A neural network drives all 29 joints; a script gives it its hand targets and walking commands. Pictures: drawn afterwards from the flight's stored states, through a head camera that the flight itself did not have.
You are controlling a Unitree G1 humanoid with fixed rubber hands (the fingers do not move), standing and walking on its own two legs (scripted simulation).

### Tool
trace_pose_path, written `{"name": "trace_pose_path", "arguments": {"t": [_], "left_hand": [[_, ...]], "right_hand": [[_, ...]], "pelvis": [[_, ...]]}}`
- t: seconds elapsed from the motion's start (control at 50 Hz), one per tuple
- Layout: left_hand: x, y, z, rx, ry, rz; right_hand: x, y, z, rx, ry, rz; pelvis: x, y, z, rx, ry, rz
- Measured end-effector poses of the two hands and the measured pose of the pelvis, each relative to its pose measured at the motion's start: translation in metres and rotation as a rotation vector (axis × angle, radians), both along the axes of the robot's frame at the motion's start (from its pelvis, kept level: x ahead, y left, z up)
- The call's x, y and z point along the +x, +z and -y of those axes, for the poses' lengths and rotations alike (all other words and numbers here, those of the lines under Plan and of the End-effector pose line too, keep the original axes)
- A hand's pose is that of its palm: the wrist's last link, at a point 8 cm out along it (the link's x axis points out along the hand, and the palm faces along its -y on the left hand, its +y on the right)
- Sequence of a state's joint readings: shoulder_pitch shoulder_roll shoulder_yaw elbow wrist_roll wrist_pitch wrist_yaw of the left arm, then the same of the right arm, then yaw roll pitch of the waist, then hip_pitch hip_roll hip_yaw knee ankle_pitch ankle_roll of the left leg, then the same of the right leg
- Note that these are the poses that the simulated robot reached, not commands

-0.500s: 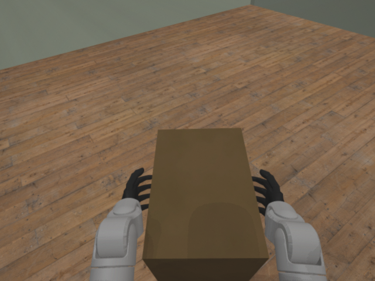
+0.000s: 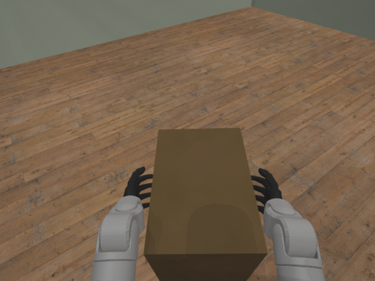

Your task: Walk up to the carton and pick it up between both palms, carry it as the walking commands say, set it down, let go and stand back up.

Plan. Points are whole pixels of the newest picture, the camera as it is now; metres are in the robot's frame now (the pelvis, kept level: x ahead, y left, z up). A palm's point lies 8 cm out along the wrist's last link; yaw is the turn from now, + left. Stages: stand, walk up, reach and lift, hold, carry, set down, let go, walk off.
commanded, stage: carry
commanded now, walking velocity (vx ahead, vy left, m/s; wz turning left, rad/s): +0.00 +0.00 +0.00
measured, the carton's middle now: (200, 208) +0.31 +0.00 -0.02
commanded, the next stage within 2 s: hold in 0.70 s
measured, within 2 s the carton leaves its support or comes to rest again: neither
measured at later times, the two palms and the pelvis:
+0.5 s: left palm (126, 205) +0.27 +0.16 +0.06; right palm (264, 207) +0.27 -0.13 +0.05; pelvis -0.01 +0.01 +0.00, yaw +0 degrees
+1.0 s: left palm (108, 227) +0.23 +0.19 +0.03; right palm (245, 216) +0.26 -0.09 +0.03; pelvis -0.02 +0.02 +0.00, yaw -1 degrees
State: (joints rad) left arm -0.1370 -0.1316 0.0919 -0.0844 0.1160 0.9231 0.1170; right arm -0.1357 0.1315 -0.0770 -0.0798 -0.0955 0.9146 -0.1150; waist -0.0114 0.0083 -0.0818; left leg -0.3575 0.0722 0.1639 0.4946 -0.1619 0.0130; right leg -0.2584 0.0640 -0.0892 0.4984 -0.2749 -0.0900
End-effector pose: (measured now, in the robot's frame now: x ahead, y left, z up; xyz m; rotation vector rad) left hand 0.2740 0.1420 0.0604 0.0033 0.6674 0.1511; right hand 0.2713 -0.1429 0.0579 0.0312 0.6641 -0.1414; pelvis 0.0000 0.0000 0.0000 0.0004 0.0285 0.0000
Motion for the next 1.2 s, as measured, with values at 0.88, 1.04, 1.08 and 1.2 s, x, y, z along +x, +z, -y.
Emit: {"name": "trace_pose_path", "arguments": {"t": [0.88,1.04,1.08,1.2], "left_hand": [[-0.03,-0.04,-0.036,0.006,0.048,-0.037],[-0.037,-0.028,-0.05,0.013,0.094,0.007],[-0.034,-0.025,-0.051,0.008,0.095,0.013],[-0.024,-0.013,-0.048,-0.009,0.089,0.037]], "right_hand": [[-0.012,-0.036,-0.037,-0.069,0.112,-0.037],[-0.007,-0.028,-0.052,-0.063,0.158,0.007],[-0.004,-0.025,-0.053,-0.053,0.147,0.013],[-0.001,-0.013,-0.049,-0.026,0.104,0.033]], "pelvis": [[-0.011,0.0,-0.017,0.006,-0.035,0.12],[-0.021,-0.003,-0.021,0.003,-0.016,0.192],[-0.025,-0.004,-0.022,0.003,-0.015,0.207],[-0.034,-0.005,-0.023,0.003,-0.023,0.232]]}}
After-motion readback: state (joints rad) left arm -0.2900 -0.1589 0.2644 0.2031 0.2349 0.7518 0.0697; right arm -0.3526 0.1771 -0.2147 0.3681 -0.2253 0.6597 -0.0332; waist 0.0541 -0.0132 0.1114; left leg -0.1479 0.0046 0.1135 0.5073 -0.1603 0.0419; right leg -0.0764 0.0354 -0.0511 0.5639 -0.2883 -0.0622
